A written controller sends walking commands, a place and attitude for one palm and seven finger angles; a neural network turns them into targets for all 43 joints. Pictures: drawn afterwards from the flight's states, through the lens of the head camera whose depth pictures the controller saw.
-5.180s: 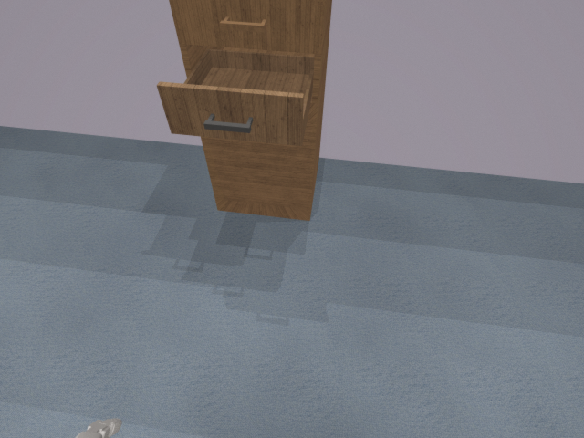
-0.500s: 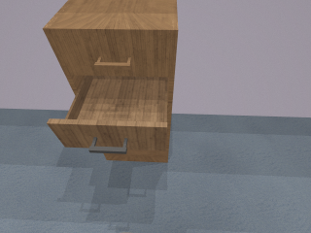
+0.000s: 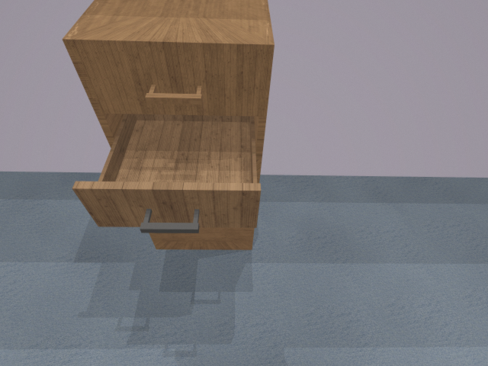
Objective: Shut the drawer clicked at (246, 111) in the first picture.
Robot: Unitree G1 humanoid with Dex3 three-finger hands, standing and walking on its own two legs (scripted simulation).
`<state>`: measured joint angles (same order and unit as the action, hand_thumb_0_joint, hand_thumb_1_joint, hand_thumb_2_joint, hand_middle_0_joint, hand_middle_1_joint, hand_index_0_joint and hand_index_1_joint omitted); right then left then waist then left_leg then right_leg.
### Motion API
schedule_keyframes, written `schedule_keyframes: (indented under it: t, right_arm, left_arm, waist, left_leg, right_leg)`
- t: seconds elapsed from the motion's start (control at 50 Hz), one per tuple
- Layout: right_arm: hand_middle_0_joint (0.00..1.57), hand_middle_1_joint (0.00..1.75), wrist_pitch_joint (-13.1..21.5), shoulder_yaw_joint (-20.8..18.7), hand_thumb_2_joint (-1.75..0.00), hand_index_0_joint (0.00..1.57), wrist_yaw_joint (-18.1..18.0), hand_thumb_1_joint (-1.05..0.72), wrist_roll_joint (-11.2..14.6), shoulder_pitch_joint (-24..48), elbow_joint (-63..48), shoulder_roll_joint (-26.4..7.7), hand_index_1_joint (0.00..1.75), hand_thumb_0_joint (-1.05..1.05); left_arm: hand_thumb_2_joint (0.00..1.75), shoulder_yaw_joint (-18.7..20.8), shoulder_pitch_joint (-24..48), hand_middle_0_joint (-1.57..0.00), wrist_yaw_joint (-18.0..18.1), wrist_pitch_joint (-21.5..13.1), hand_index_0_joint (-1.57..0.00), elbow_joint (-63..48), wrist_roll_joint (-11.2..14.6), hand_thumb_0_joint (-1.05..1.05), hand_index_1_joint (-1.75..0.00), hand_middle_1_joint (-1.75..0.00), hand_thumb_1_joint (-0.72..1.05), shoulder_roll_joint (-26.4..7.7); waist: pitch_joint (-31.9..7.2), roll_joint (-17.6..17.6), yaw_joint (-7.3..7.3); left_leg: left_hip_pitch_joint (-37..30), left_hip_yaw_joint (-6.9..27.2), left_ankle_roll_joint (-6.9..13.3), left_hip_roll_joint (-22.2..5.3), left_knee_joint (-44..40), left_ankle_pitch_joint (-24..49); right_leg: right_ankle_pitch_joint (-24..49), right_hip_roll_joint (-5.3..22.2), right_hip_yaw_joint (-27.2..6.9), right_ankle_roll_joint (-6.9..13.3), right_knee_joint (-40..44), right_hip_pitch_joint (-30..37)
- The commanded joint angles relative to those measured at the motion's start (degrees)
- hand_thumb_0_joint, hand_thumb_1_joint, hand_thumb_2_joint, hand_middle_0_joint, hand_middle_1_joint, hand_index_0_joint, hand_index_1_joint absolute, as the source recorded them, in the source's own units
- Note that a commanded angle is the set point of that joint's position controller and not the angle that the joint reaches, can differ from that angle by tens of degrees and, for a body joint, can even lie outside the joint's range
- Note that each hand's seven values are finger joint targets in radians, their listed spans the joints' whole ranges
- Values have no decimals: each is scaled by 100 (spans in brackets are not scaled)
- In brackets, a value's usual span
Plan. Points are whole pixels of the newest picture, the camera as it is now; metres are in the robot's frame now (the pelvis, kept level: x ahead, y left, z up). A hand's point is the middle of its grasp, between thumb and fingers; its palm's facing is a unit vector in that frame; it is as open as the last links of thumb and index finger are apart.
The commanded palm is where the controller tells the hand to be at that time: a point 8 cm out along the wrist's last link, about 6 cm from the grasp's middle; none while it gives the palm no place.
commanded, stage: come to a stop and stand still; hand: left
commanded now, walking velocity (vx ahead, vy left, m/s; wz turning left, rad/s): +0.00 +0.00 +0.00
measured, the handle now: (171, 220) +0.42 +0.18 -0.09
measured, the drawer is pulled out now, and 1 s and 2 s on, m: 0.24 0.24 0.24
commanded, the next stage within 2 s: look again from close up in 0.48 s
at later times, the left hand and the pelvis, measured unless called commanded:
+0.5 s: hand out of the picture -0.01 +0.10 -0.18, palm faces +0.09 -0.98 -0.17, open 7.3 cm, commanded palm none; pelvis +0.01 -0.05 +0.00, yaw +1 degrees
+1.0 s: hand out of the picture +0.00 +0.18 -0.18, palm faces +0.03 -0.98 -0.20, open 7.3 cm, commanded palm none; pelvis -0.01 +0.00 -0.01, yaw +0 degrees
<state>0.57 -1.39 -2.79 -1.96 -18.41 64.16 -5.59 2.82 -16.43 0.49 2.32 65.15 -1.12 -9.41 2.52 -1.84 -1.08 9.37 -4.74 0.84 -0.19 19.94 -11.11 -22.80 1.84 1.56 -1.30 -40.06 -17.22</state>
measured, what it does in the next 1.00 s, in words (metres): steps on the spot: right foot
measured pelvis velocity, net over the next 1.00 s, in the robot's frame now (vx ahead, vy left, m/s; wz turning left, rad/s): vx -0.01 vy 0.00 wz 0.00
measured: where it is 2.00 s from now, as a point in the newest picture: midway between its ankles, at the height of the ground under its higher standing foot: outside the picture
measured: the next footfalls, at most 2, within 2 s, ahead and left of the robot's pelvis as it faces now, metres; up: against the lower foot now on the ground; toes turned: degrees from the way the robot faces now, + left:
right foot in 0.06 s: +0.08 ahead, -0.11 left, +0.00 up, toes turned -3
left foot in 1.70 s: +0.13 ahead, +0.08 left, +0.00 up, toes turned +1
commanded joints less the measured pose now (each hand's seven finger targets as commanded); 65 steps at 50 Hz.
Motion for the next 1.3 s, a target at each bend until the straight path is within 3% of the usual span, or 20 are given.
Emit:
schedule_keyframes:
  t: [0.0, 0.04, 0.06, 0.08, 0.1, 0.16, 0.24, 0.54, 0.56, 0.58, 0.6, 0.62, 0.66, 0.7, 0.74, 0.78, 0.8, 0.94, 1.14, 1.28]
  right_arm:
    - [20, 30, 51, -204, -90, 20, -8, -90, 94, -322, -27, -927, 30, 0]
    - [20, 30, 56, -80, -90, 20, 36, -90, 173, -282, -48, -437, 30, 0]
    - [20, 30, 28, -34, -90, 20, 65, -90, 144, -272, -53, -328, 30, 0]
    - [20, 30, 7, -27, -90, 20, 77, -90, 106, -264, 9, -286, 30, 0]
    - [20, 30, -30, -18, -90, 20, 73, -90, 92, -305, 64, -289, 30, 0]
    - [20, 30, -13, 20, -90, 20, 21, -90, 113, -478, 257, -337, 30, 0]
    - [20, 30, -23, 41, -90, 20, -15, -90, 121, -408, 328, -389, 30, 0]
    - [20, 30, -54, 36, -90, 20, -15, -90, 112, -151, 170, -553, 30, 0]
    - [20, 30, 70, 1, -90, 20, 76, -90, 173, 654, -285, -730, 30, 0]
    - [20, 30, -30, -5, -90, 20, 87, -90, 162, 189, -518, -520, 30, 0]
    - [20, 30, -82, 13, -90, 20, 109, -90, 141, 151, -533, -485, 30, 0]
    - [20, 30, -63, 30, -90, 20, 137, -90, 178, 148, -530, -418, 30, 0]
    - [20, 30, -25, 30, -90, 20, 158, -90, 164, -30, -586, -448, 30, 0]
    - [20, 30, 24, 60, -90, 20, 157, -90, 136, -224, -507, -430, 30, 0]
    - [20, 30, 86, 70, -90, 20, 139, -90, 108, -314, -465, -671, 30, 0]
    - [20, 30, 93, 101, -90, 20, 115, -90, 74, -208, -486, -798, 30, 0]
    - [20, 30, 112, 107, -90, 20, 115, -90, 75, -146, -464, -782, 30, 0]
    - [20, 30, 140, 146, -90, 20, 100, -90, 94, -150, -447, -948, 30, 0]
    - [20, 30, 186, 175, -90, 20, 80, -90, 116, -251, -193, -883, 30, 0]
    - [20, 30, 100, 58, -90, 20, 56, -90, 68, -424, -84, -1040, 30, 0]
  left_arm:
    - [90, -22, -490, -20, 71, -244, -20, -146, 13, 0, -30, -30, 90, -158]
    - [90, -21, -625, -20, 143, -345, -20, -34, 11, 0, -30, -30, 90, -507]
    - [90, -34, -492, -20, 137, -362, -20, -51, 42, 0, -30, -30, 90, -655]
    - [90, -60, -381, -20, 135, -384, -20, -66, 49, 0, -30, -30, 90, -556]
    - [90, -70, -337, -20, 155, -417, -20, -52, 55, 0, -30, -30, 90, -506]
    - [90, -139, -283, -20, 185, -430, -20, -13, 104, 0, -30, -30, 90, -303]
    - [90, -129, -333, -20, 195, -378, -20, 6, 119, 0, -30, -30, 90, -322]
    - [90, -135, -456, -20, 201, -379, -20, -23, 81, 0, -30, -30, 90, -311]
    - [90, -91, -1149, -20, 429, -580, -20, 131, -25, 0, -30, -30, 90, -545]
    - [90, -89, -1056, -20, 409, -629, -20, -116, -42, 0, -30, -30, 90, -686]
    - [90, -76, -804, -20, 374, -615, -20, -240, -28, 0, -30, -30, 90, -699]
    - [90, -109, -713, -20, 340, -597, -20, -247, -34, 0, -30, -30, 90, -663]
    - [90, -131, -454, -20, 294, -559, -20, -473, -53, 0, -30, -30, 90, -561]
    - [90, -153, -314, -20, 279, -499, -20, -533, -16, 0, -30, -30, 90, -522]
    - [90, -214, -330, -20, 236, -433, -20, -524, 49, 0, -30, -30, 90, -318]
    - [90, -230, -387, -20, 211, -394, -20, -519, 50, 0, -30, -30, 90, -262]
    - [90, -231, -388, -20, 209, -351, -20, -486, 37, 0, -30, -30, 90, -304]
    - [90, -278, -409, -20, 149, -302, -20, -453, 38, 0, -30, -30, 90, -323]
    - [90, -288, -369, -20, 173, -321, -20, -354, 62, 0, -30, -30, 90, -358]
    - [90, -265, -276, -20, 91, -267, -20, -356, -51, 0, -30, -30, 90, -220]
  waist:
    - [-329, 509, 184]
    - [-238, -674, 139]
    - [-92, -786, 81]
    - [-52, -633, 48]
    - [-72, -1028, 28]
    - [61, -359, -24]
    - [231, 224, 46]
    - [259, 122, 62]
    - [424, -542, 481]
    - [-6, -328, 64]
    - [-127, 166, 62]
    - [-291, -52, 44]
    - [-417, -349, -32]
    - [-307, -225, -86]
    - [57, 292, -47]
    - [318, 527, 68]
    - [362, 985, 126]
    - [422, 383, 195]
    - [56, 180, 168]
    - [490, 603, 31]
  left_leg:
    - [275, 1011, 475, -1173, 60, 705]
    - [924, 236, -62, -407, 646, -646]
    - [784, 167, -144, -285, 722, -985]
    - [545, 215, -157, -321, 789, -763]
    - [503, 203, -183, -342, 862, -688]
    - [218, 330, -188, -503, 521, 282]
    - [19, 345, -210, -615, 300, 847]
    - [-255, 370, -194, -637, 32, 550]
    - [880, -43, -309, -422, 1816, -513]
    - [976, 532, -107, -304, 2232, -1022]
    - [883, 403, -29, -339, 2158, -884]
    - [794, 338, -40, -387, 2111, -1039]
    - [536, 219, -104, -246, 1631, -1032]
    - [-22, 179, -123, -188, 815, -406]
    - [35, 589, 33, -515, 430, -5]
    - [492, 825, 164, -711, 213, 21]
    - [629, 944, 198, -747, 1, 126]
    - [735, 1092, 282, -723, -446, -532]
    - [153, 831, 266, -625, -141, 804]
    - [-16, 1435, 624, -1139, -574, -833]
  right_leg:
    - [1293, 12, 61, 46, 1798, 979]
    - [1897, 1043, -1017, 340, 2393, 1404]
    - [1886, 1372, -1174, 578, 2527, 975]
    - [2106, 1264, -1067, 705, 2485, 746]
    - [2529, 1071, -955, 678, 2458, 808]
    - [3536, 859, -572, 576, 2086, 868]
    - [3071, 568, -393, 338, 2101, 806]
    - [2174, 465, -486, 281, 2431, 686]
    - [6080, 999, -1190, -438, 2186, 989]
    - [6290, 1270, -1153, -317, 2000, 1185]
    - [6086, 1251, -979, -40, 1978, 1284]
    - [4924, 1121, -799, 482, 1963, 1167]
    - [3397, 973, -710, 873, 2027, 927]
    - [2083, 729, -613, 769, 1927, 483]
    - [917, 385, -565, 524, 1791, 121]
    - [811, 202, -463, 458, 1725, 295]
    - [798, 181, -345, 417, 1599, 464]
    - [857, 209, -244, 333, 1524, 600]
    - [1435, 345, -316, 279, 1549, 698]
    - [137, -6, 146, 315, 813, -211]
